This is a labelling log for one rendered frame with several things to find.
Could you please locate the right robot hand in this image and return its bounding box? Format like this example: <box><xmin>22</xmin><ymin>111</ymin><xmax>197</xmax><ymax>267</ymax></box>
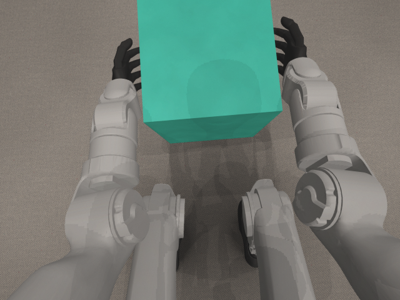
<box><xmin>273</xmin><ymin>16</ymin><xmax>307</xmax><ymax>76</ymax></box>

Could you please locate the robot left thigh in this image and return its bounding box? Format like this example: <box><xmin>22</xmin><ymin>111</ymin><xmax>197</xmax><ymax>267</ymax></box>
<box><xmin>126</xmin><ymin>191</ymin><xmax>185</xmax><ymax>300</ymax></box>

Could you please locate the robot right forearm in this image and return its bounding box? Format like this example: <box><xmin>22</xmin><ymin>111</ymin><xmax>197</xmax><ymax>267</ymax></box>
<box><xmin>281</xmin><ymin>57</ymin><xmax>376</xmax><ymax>178</ymax></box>

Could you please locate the robot left upper arm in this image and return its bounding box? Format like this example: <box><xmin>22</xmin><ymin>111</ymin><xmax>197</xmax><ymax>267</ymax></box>
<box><xmin>6</xmin><ymin>186</ymin><xmax>150</xmax><ymax>300</ymax></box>

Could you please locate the robot right upper arm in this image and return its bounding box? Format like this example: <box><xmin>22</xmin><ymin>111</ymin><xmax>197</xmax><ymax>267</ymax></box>
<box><xmin>292</xmin><ymin>167</ymin><xmax>400</xmax><ymax>300</ymax></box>

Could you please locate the carton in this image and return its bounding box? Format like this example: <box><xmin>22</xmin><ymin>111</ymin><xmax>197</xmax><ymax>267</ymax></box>
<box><xmin>137</xmin><ymin>0</ymin><xmax>283</xmax><ymax>144</ymax></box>

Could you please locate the left robot hand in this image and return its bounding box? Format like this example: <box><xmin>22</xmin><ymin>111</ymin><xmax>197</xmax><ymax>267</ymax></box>
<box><xmin>112</xmin><ymin>38</ymin><xmax>142</xmax><ymax>91</ymax></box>

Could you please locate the robot thigh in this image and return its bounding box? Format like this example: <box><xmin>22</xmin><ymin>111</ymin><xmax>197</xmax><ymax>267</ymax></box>
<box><xmin>126</xmin><ymin>191</ymin><xmax>185</xmax><ymax>300</ymax></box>
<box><xmin>242</xmin><ymin>187</ymin><xmax>316</xmax><ymax>300</ymax></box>

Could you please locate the robot left forearm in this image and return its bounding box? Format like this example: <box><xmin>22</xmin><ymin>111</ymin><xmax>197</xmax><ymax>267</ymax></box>
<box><xmin>64</xmin><ymin>79</ymin><xmax>142</xmax><ymax>233</ymax></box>

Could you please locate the robot right thigh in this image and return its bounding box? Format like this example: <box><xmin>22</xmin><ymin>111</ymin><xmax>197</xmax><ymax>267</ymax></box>
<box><xmin>242</xmin><ymin>187</ymin><xmax>316</xmax><ymax>300</ymax></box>

